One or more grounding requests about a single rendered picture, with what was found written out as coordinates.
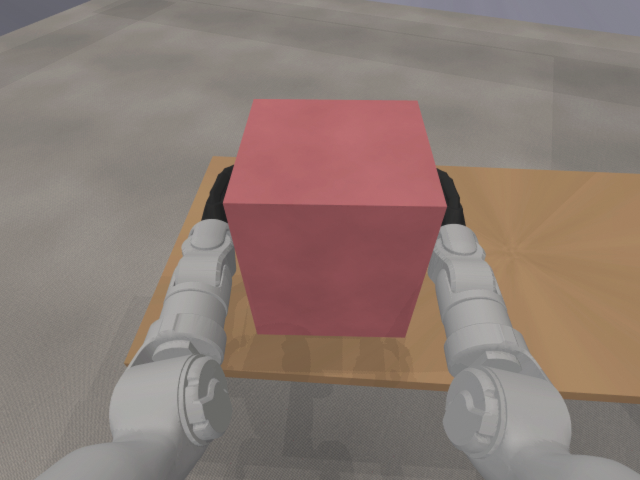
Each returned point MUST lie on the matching robot left upper arm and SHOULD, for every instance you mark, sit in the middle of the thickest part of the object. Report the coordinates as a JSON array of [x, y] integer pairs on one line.
[[164, 414]]

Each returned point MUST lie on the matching robot left forearm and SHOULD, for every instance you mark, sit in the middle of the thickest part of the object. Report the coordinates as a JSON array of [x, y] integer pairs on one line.
[[197, 300]]

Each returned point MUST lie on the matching robot right upper arm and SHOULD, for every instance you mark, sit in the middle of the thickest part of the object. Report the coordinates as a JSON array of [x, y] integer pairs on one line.
[[517, 427]]

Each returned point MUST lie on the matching table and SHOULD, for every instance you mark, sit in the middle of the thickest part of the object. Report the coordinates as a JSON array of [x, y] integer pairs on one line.
[[564, 247]]

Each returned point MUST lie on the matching robot left hand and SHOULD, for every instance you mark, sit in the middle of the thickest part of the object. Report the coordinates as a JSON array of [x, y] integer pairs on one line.
[[214, 208]]

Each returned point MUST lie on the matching carton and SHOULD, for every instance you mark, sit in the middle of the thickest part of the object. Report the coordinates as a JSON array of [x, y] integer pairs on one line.
[[334, 208]]

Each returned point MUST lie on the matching robot right hand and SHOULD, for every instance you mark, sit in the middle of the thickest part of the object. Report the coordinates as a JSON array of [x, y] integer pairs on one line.
[[454, 212]]

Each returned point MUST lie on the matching robot right forearm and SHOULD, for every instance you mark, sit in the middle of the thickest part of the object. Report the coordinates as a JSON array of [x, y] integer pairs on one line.
[[473, 312]]

